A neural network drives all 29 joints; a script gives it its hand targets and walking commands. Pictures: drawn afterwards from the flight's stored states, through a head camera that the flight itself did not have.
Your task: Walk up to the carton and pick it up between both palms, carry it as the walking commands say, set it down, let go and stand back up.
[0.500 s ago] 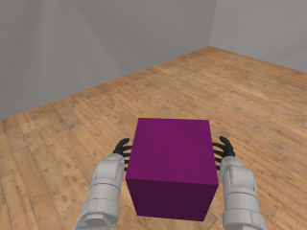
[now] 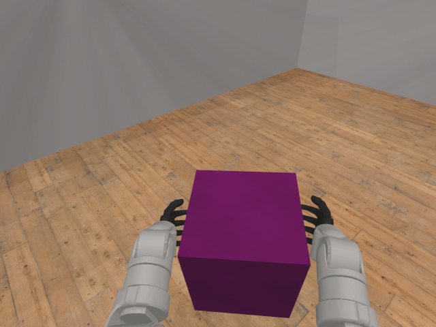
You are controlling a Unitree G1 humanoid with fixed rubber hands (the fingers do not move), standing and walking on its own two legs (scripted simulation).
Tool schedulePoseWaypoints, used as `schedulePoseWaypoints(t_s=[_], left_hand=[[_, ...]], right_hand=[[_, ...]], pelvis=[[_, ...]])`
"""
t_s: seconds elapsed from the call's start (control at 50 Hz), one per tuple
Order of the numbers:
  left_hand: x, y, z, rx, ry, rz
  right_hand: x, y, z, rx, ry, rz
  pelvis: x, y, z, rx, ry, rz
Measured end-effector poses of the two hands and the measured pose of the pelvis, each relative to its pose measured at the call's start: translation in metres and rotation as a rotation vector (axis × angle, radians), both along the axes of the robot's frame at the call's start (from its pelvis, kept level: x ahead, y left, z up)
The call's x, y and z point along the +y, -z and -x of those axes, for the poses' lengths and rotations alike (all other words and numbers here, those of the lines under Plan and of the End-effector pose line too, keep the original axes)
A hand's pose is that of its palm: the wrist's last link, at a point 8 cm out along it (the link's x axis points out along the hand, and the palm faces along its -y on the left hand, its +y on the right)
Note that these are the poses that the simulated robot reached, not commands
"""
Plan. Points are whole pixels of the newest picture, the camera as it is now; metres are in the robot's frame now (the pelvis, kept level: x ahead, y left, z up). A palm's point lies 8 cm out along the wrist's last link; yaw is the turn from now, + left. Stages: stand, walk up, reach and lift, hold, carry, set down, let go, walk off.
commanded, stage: hold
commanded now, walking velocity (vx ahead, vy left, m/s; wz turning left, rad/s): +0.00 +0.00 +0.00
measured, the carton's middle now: (243, 244) +0.33 -0.01 -0.01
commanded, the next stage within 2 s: carry in 0.54 s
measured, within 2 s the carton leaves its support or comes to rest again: neither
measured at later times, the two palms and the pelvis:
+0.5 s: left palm (165, 240) +0.29 +0.15 +0.05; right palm (321, 238) +0.30 -0.15 +0.07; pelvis +0.00 +0.00 +0.00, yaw +0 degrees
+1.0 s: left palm (193, 192) +0.38 +0.10 +0.10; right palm (342, 201) +0.36 -0.20 +0.10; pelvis +0.07 -0.03 +0.01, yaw -1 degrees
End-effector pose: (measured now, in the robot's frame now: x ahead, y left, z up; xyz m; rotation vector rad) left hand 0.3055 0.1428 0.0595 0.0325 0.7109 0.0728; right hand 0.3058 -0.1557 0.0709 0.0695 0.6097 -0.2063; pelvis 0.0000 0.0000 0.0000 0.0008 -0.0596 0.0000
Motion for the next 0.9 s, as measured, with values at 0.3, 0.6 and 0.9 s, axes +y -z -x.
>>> schedulePoseWaypoints(t_s=[0.3, 0.6, 0.9], left_hand=[[0.003, 0.002, 0.005, -0.01, -0.004, 0.002], [0.002, 0.002, 0.008, -0.006, 0.001, -0.007], [-0.047, -0.033, -0.048, 0.033, 0.009, -0.024]], right_hand=[[0.003, -0.003, 0.002, -0.01, -0.013, 0.017], [0.003, 0.0, 0.005, -0.004, -0.016, 0.018], [-0.048, -0.018, -0.037, 0.031, 0.034, -0.049]], pelvis=[[0.001, -0.001, -0.003, 0.002, 0.0, 0.001], [0.0, -0.001, 0.001, -0.005, 0.001, 0.001], [-0.032, -0.006, -0.056, 0.114, 0.016, -0.062]])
